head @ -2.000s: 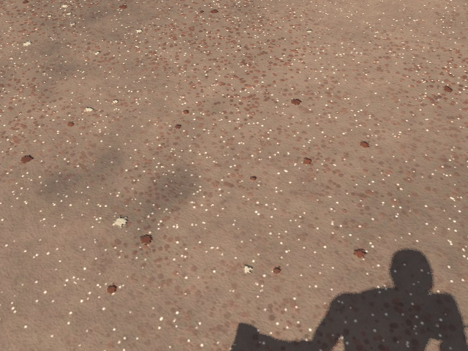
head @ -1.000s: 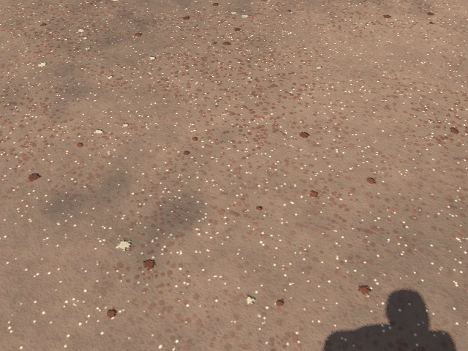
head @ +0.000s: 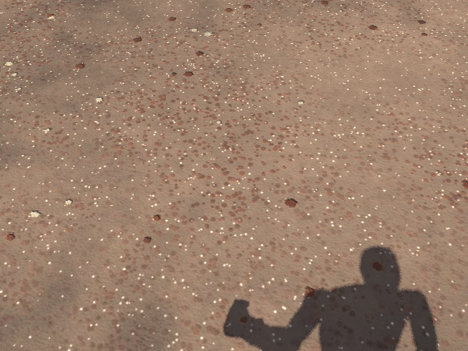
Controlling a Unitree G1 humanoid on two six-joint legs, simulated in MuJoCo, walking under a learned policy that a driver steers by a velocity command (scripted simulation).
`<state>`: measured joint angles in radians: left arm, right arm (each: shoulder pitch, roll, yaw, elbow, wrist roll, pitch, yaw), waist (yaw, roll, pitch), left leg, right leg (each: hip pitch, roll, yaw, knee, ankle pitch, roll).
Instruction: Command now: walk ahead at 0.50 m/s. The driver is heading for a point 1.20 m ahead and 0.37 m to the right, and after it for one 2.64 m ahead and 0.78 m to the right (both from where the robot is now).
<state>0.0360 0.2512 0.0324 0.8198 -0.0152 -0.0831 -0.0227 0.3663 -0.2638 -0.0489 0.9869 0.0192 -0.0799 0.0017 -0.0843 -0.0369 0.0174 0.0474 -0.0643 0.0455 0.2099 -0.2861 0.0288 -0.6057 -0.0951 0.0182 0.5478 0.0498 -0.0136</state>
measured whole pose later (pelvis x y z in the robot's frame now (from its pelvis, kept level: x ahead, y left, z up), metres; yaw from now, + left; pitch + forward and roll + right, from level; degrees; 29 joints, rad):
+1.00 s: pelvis +0.55 +0.00 +0.00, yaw -14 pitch +1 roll +2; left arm 0.15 0.27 0.08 0.81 -0.02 -0.03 -0.02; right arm 0.29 -0.26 -0.07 0.98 -0.01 -0.09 -0.01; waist -0.06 -0.03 0.02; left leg 0.02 -0.02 0.23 0.22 -0.25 0.02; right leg -0.68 -0.13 0.03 0.77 0.01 -0.03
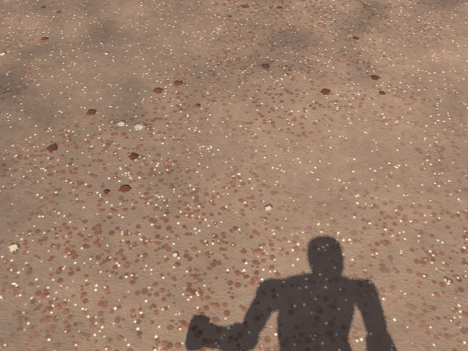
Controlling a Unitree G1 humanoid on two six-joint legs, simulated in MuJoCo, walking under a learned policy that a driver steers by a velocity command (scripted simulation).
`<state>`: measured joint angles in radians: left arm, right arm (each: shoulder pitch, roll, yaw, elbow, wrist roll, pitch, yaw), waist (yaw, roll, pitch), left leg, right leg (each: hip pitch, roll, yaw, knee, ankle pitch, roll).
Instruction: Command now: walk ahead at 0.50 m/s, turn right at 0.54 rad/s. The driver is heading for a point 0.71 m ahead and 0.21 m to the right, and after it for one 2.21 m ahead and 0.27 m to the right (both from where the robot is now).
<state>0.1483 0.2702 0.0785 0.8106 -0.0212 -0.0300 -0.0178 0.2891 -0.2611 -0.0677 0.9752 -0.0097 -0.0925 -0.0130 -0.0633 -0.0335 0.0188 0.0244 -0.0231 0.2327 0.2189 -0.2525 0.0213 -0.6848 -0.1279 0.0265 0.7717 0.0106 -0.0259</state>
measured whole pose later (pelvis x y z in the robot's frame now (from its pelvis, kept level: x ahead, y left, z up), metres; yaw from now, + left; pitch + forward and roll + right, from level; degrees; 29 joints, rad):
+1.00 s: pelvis +0.55 -0.12 +0.00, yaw -31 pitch +2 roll +2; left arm 0.12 0.28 0.06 0.65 -0.01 -0.05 -0.01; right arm 0.35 -0.28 -0.06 0.91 0.02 -0.09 0.02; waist -0.10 -0.04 0.02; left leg -0.05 -0.02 0.10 0.25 -0.24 0.01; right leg -0.65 -0.10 0.06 0.72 -0.08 -0.01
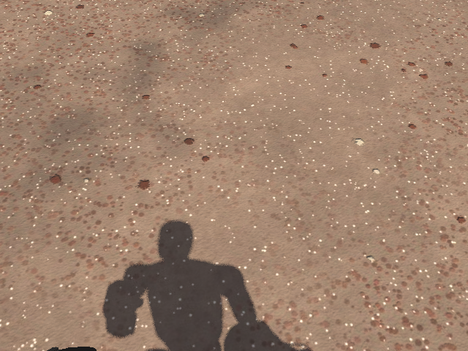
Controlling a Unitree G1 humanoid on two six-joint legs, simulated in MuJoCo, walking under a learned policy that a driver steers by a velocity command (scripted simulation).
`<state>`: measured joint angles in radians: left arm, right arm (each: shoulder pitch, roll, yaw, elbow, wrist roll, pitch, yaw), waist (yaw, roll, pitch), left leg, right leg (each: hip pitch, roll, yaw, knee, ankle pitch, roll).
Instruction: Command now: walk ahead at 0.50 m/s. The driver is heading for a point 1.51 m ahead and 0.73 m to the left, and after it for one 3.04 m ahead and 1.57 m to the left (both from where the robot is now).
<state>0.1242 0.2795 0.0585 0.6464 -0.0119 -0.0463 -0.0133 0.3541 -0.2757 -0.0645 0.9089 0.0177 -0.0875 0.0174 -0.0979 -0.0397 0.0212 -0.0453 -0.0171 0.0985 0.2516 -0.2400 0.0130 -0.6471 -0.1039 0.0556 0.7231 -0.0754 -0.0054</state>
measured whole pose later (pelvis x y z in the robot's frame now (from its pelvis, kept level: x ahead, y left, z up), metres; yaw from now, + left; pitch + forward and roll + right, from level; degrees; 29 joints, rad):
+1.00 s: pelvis +0.51 +0.11 +0.00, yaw +32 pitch +2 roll -1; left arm 0.03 0.28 0.06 0.69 0.00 -0.10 -0.01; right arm 0.34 -0.28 -0.07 0.75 0.02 -0.04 -0.01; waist -0.08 -0.03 0.03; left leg -0.12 -0.11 -0.14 0.36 -0.26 0.09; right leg -0.64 -0.06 0.10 0.60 0.04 0.06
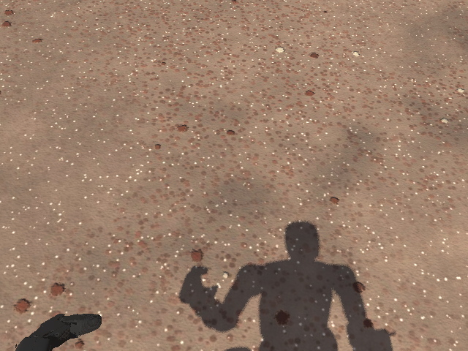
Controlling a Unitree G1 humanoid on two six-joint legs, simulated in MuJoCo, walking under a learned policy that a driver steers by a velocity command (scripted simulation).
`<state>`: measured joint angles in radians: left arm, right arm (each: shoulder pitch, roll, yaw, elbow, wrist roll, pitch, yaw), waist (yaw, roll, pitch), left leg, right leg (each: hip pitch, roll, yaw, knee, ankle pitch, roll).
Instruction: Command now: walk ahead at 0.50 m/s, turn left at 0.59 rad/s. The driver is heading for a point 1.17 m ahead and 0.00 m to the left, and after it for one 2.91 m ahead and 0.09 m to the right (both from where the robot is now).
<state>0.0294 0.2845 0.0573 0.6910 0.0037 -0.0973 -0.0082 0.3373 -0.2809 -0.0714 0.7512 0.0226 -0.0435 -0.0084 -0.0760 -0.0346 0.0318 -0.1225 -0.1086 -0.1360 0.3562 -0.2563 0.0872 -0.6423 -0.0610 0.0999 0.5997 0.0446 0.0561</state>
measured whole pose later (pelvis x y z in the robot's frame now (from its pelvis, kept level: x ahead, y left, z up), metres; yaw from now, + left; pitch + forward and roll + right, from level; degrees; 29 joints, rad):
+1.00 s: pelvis +0.53 +0.09 +0.00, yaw +10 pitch +1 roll +2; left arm 0.12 0.29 0.04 0.79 -0.02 -0.06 -0.03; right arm 0.35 -0.28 -0.06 0.81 -0.01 -0.09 0.01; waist -0.06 -0.05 0.01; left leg 0.01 -0.06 0.10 0.20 -0.24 0.05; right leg -0.69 -0.10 0.04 0.69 0.08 0.01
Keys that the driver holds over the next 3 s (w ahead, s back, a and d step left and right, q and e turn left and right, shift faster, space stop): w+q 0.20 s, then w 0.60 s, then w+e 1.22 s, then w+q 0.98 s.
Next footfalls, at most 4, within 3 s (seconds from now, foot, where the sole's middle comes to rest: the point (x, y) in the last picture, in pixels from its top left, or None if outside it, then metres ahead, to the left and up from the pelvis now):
0.12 right None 0.26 -0.14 -0.78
0.62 left None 0.47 0.17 -0.78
1.16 right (211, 238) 0.82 0.01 -0.78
1.62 left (152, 173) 1.09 0.21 -0.78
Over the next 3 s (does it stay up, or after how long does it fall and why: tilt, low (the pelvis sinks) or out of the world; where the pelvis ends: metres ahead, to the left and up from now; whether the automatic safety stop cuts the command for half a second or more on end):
stays up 1.63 -0.10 0.00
